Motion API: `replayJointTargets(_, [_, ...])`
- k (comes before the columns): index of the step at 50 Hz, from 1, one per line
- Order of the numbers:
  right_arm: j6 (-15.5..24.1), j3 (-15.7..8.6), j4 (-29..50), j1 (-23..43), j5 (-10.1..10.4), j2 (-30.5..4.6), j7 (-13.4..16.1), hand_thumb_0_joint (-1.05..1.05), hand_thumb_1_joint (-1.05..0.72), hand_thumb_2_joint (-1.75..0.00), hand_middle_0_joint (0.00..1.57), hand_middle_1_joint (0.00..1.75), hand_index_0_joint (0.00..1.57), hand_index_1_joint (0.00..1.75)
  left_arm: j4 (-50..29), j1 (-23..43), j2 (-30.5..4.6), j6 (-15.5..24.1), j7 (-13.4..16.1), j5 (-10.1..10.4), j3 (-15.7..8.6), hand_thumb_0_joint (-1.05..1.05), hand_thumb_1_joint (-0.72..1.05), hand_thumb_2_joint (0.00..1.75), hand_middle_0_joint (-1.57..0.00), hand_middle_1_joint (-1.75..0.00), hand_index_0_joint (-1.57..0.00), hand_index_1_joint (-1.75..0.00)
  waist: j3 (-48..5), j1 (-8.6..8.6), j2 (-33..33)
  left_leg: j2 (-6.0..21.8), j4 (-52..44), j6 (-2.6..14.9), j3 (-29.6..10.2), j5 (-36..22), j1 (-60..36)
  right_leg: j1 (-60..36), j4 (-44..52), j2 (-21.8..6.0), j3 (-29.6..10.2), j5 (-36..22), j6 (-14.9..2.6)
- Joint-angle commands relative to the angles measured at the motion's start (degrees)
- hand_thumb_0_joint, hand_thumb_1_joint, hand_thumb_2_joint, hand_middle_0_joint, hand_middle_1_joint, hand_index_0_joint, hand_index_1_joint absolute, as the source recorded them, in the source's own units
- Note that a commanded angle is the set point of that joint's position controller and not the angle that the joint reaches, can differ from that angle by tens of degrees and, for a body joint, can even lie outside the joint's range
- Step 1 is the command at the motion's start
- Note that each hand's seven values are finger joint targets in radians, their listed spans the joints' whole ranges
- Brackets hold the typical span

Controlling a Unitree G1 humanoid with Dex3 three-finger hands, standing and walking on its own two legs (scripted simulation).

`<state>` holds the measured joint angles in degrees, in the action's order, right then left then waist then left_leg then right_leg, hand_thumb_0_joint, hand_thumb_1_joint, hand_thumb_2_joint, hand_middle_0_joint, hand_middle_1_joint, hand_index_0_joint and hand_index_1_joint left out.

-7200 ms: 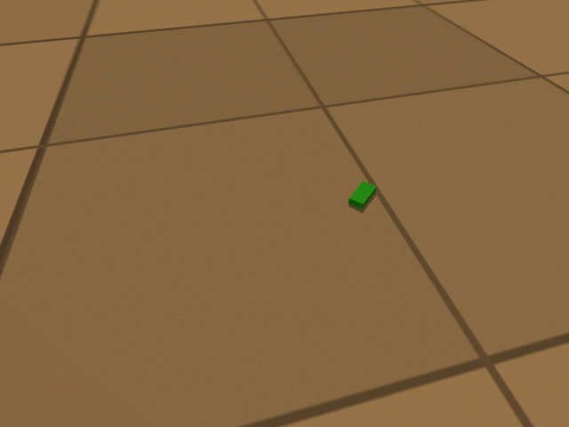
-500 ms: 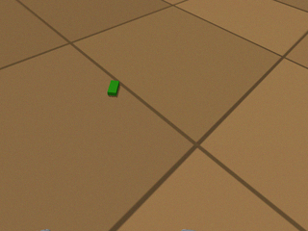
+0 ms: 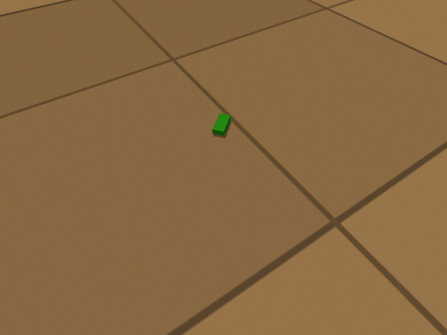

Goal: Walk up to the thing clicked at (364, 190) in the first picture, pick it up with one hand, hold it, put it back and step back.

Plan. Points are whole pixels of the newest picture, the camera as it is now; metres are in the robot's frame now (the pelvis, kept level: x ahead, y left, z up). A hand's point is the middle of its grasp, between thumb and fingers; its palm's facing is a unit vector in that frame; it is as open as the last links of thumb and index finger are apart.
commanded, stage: walk up
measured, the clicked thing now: (221, 124) +1.40 +0.07 -0.73
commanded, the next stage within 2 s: stand in 0.90 s
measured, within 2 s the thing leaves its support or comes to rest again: neither
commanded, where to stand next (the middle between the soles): +0.05 +0.00 m, yaw +2 degrees
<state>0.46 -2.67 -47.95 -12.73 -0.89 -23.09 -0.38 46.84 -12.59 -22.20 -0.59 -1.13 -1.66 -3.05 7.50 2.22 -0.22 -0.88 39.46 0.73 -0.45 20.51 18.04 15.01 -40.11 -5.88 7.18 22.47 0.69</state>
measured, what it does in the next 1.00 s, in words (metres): steps on the spot: right foot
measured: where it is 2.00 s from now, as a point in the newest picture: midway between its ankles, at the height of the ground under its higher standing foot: outside the picture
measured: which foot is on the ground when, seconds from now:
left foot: down 0.00-1.00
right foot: down 0.00-0.04, up 0.06-0.26, down 0.28-1.00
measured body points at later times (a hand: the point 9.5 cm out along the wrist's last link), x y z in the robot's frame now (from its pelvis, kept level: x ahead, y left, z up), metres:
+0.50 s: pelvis -0.02 +0.00 +0.01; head -0.02 -0.01 +0.46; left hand +0.03 +0.31 -0.11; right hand +0.10 -0.30 -0.11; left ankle +0.02 +0.11 -0.72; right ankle -0.01 -0.16 -0.72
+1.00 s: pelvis +0.00 -0.01 +0.03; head +0.00 -0.01 +0.48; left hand +0.06 +0.29 -0.11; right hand +0.11 -0.31 -0.10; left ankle +0.02 +0.11 -0.72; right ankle -0.01 -0.16 -0.72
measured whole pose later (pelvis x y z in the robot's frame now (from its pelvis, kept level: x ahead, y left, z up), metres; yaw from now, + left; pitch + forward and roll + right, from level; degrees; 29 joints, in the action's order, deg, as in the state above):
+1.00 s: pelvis +0.00 -0.01 +0.03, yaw +4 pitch -3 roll +0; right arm 0.8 -0.2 -62.9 -5.1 -0.7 -20.0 -0.9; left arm 63.8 -5.2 -20.6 0.5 -0.5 -0.6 -0.4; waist 3.1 0.5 0.3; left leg -0.5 23.1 -0.7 -4.4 9.6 10.9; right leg 5.8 -21.3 -2.8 2.6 12.8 2.1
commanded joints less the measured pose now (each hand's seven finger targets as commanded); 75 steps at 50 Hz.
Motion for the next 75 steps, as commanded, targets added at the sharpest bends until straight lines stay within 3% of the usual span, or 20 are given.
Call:
replayJointTargets(1, [2.7, -4.7, 2.0, -5.4, -0.8, -13.4, 1.8, 0.00, -0.90, -0.90, 0.20, 0.30, 0.20, 0.30, -4.9, 0.7, -8.8, 0.3, 0.8, 1.4, -2.2, 0.00, 0.90, 0.90, -0.20, -0.30, -0.20, -0.30, -11.3, -2.46, -5.1, 8.0, -15.6, 4.64, -13.7, -17.2, -14.7, 6.8, -9.9, -2.5, -4.4, -12.5, -4.14])
replayJointTargets(2, [3.0, -4.5, 3.8, -2.1, -1.1, -16.2, 2.0, 0.00, -0.90, -0.90, 0.20, 0.30, 0.20, 0.30, -5.0, -0.1, -6.7, -0.4, 0.9, 2.1, -1.8, 0.00, 0.90, 0.90, -0.20, -0.30, -0.20, -0.30, -10.7, -0.68, -10.4, 19.1, -18.7, 10.95, -30.2, -17.8, -13.4, 13.1, -11.5, 3.7, -4.7, 10.4, -1.54])
replayJointTargets(3, [2.8, -5.0, 3.2, -1.8, -0.4, -18.9, 2.0, 0.00, -0.90, -0.90, 0.20, 0.30, 0.20, 0.30, -3.7, 2.5, -11.5, -0.9, 1.7, 1.6, -3.0, 0.00, 0.90, 0.90, -0.20, -0.30, -0.20, -0.30, -9.4, -3.41, -10.0, 21.7, -19.6, 16.26, -32.9, -13.5, -4.9, 7.4, -15.4, 1.4, -10.2, 15.5, -1.69])
replayJointTargets(4, [2.7, -4.7, 2.9, 0.5, -0.4, -16.8, 2.2, 0.00, -0.90, -0.90, 0.20, 0.30, 0.20, 0.30, -2.9, 3.2, -12.7, -1.0, 1.6, 1.5, -3.2, 0.00, 0.90, 0.90, -0.20, -0.30, -0.20, -0.30, -6.2, -2.23, -7.5, 19.7, -19.6, 16.10, -29.7, -12.2, -1.6, 6.8, -16.9, 0.6, -11.0, 13.6, -1.79])
replayJointTargets(5, [2.8, -3.7, 3.1, 1.4, -0.2, -14.6, 2.3, 0.00, -0.90, -0.90, 0.20, 0.30, 0.20, 0.30, -2.1, 2.8, -11.8, -1.0, 1.3, 1.5, -3.3, 0.00, 0.90, 0.90, -0.20, -0.30, -0.20, -0.30, -6.0, -1.49, -6.8, 16.1, -17.6, 13.56, -22.8, -16.2, -3.2, 7.4, -15.2, 0.6, -11.5, 12.4, -2.08])
replayJointTargets(7, [3.1, -2.4, 3.1, 3.2, 0.2, -12.5, 2.5, 0.00, -0.90, -0.90, 0.20, 0.30, 0.20, 0.30, -0.2, -0.4, -10.9, -0.4, 1.1, 2.0, -2.8, 0.00, 0.90, 0.90, -0.20, -0.30, -0.20, -0.30, -6.9, -0.21, -9.4, 13.1, -15.4, 10.36, -16.3, -24.2, -4.3, 6.8, -11.0, 0.9, -10.0, 7.5, -1.90])
replayJointTargets(12, [2.0, -2.4, 1.9, 3.1, 0.2, -13.0, 1.7, 0.00, -0.90, -0.90, 0.20, 0.30, 0.20, 0.30, 2.5, -0.2, -10.0, 0.7, 1.4, 1.3, -2.2, 0.00, 0.90, 0.90, -0.20, -0.30, -0.20, -0.30, -10.1, -1.52, -10.9, 10.6, -11.4, 8.80, -13.2, -24.1, -5.4, -0.8, 4.6, 4.0, -5.5, 2.9, -1.52])
replayJointTargets(14, [1.1, -1.7, 1.8, 5.4, 1.0, -11.3, 1.4, 0.00, -0.90, -0.90, 0.20, 0.30, 0.20, 0.30, 4.7, -1.7, -10.0, 1.8, 1.8, 1.0, -2.1, 0.00, 0.90, 0.90, -0.20, -0.30, -0.20, -0.30, -10.2, 0.15, -6.6, 8.9, -8.1, 6.04, -11.0, -21.2, -0.6, -8.3, 14.9, 4.0, -6.5, -9.0, -1.93])
replayJointTargets(16, [0.8, -0.7, 1.9, 6.5, 1.9, -8.0, 1.1, 0.00, -0.90, -0.90, 0.20, 0.30, 0.20, 0.30, 4.9, -1.0, -13.4, 2.9, 2.3, 0.2, -2.4, 0.00, 0.90, 0.90, -0.20, -0.30, -0.20, -0.30, -10.3, -0.23, 1.7, 3.0, -1.3, 1.50, -6.4, -14.3, 2.9, -9.6, 19.3, -5.7, -18.9, -14.7, -5.85])
replayJointTargets(17, [0.3, -1.0, 0.7, 5.3, 1.6, -8.1, 1.2, 0.00, -0.90, -0.90, 0.20, 0.30, 0.20, 0.30, 4.2, 3.8, -16.3, 2.9, 2.0, 0.2, -2.5, 0.00, 0.90, 0.90, -0.20, -0.30, -0.20, -0.30, -8.3, -2.19, 5.7, -0.2, -1.1, 0.74, -4.2, 0.6, 0.8, -2.2, 21.1, -11.4, -23.7, -8.7, -10.02])
replayJointTargets(18, [0.1, -1.5, -1.5, 2.5, 1.2, -9.0, 1.0, 0.00, -0.90, -0.90, 0.20, 0.30, 0.20, 0.30, 2.9, 9.3, -16.0, 2.8, 1.6, 0.1, -2.2, 0.00, 0.90, 0.90, -0.20, -0.30, -0.20, -0.30, -6.9, -4.60, 6.7, 1.0, 0.1, 0.45, -3.4, 5.9, -5.8, 4.6, 20.2, -12.2, -23.0, -4.8, -11.10])
replayJointTargets(20, [0.6, -1.7, -3.1, 2.7, 0.8, -9.7, 0.5, 0.00, -0.90, -0.90, 0.20, 0.30, 0.20, 0.30, 3.5, 9.8, -12.5, 2.5, 1.3, 0.6, -1.2, 0.00, 0.90, 0.90, -0.20, -0.30, -0.20, -0.30, -4.6, -4.88, 4.5, 2.5, -10.3, 1.28, -7.5, -0.4, -8.2, 7.3, 18.6, -5.6, -14.4, 0.0, -6.06])
replayJointTargets(22, [1.0, -1.6, -3.1, 7.6, 0.6, -10.5, 0.0, 0.00, -0.90, -0.90, 0.20, 0.30, 0.20, 0.30, 5.5, 7.7, -11.0, 2.4, 1.2, 1.2, -0.8, 0.00, 0.90, 0.90, -0.20, -0.30, -0.20, -0.30, -2.6, -1.80, 2.0, 6.1, -15.5, 2.94, -13.2, -1.5, -2.9, 3.9, 17.5, 0.1, -9.9, 3.5, -2.95])
replayJointTargets(26, [1.1, -1.0, -5.1, 7.0, 0.2, -10.0, -0.4, 0.00, -0.90, -0.90, 0.20, 0.30, 0.20, 0.30, 7.3, 8.3, -11.4, 2.7, 0.9, 1.0, -0.8, 0.00, 0.90, 0.90, -0.20, -0.30, -0.20, -0.30, -2.3, -2.32, 2.4, 4.9, -18.7, 1.60, -12.0, 3.7, 0.6, -1.1, 20.3, -0.8, -11.7, 5.6, -3.27])
replayJointTargets(37, [1.6, 0.0, -9.6, 8.4, 0.9, -9.3, 0.3, 0.00, -0.90, -0.90, 0.20, 0.30, 0.20, 0.30, 11.3, 8.4, -11.1, 2.8, 1.3, 1.6, -0.3, 0.00, 0.90, 0.90, -0.20, -0.30, -0.20, -0.30, -10.9, -1.43, -1.7, 6.1, -18.4, 0.99, -9.8, -20.8, -6.4, -11.0, 20.7, -1.4, -8.4, -14.8, -2.06])
replayJointTargets(47, [1.3, 0.0, -12.1, 9.2, 0.4, -9.3, 0.5, 0.00, -0.90, -0.90, 0.20, 0.30, 0.20, 0.30, 14.1, 9.4, -10.7, 2.4, 1.3, 1.2, 0.3, 0.00, 0.90, 0.90, -0.20, -0.30, -0.20, -0.30, -8.1, -2.19, -0.5, 6.9, -20.7, 0.18, -9.2, -18.4, -7.9, -9.0, 23.1, -2.0, -9.4, -11.8, -1.60])
replayJointTargets(53, [1.5, -0.1, -12.5, 10.4, 0.6, -9.3, 0.5, 0.00, -0.90, -0.90, 0.20, 0.30, 0.20, 0.30, 14.6, 9.2, -10.4, 2.8, 1.2, 1.3, 0.6, 0.00, 0.90, 0.90, -0.20, -0.30, -0.20, -0.30, -9.3, -2.14, -0.7, 7.4, -20.7, 0.18, -8.2, -21.5, -9.9, -9.8, 23.6, -2.1, -9.8, -15.6, -1.39])
replayJointTargets(64, [1.2, 0.0, -13.4, 10.3, 0.6, -9.2, 0.4, 0.00, -0.90, -0.90, 0.20, 0.30, 0.20, 0.30, 14.9, 8.9, -10.8, 2.6, 1.2, 1.1, 0.6, 0.00, 0.90, 0.90, -0.20, -0.30, -0.20, -0.30, -8.3, -2.45, 0.0, 6.9, -22.5, -0.22, -7.6, -15.5, -10.0, -8.4, 25.0, -1.8, -10.4, -11.5, -1.61])
replayJointTargets(69, [1.2, 0.0, -13.6, 10.4, 0.6, -9.2, 0.5, 0.00, -0.90, -0.90, 0.20, 0.30, 0.20, 0.30, 14.8, 8.5, -10.7, 2.7, 1.4, 1.1, 0.7, 0.00, 0.90, 0.90, -0.20, -0.30, -0.20, -0.30, -9.7, -2.32, 0.6, 7.3, -21.5, -0.14, -7.2, -19.7, -11.2, -9.4, 24.7, -2.0, -10.4, -15.5, -1.52])
replayJointTargets(75, [1.0, 0.2, -14.3, 9.7, 0.6, -9.2, 0.4, 0.00, -0.90, -0.90, 0.20, 0.30, 0.20, 0.30, 14.8, 8.0, -10.6, 2.4, 1.3, 1.1, 0.8, 0.00, 0.90, 0.90, -0.20, -0.30, -0.20, -0.30, -7.5, -2.25, 0.1, 7.1, -23.0, -0.41, -7.4, -15.4, -9.1, -8.8, 25.3, -1.6, -10.5, -11.2, -1.71])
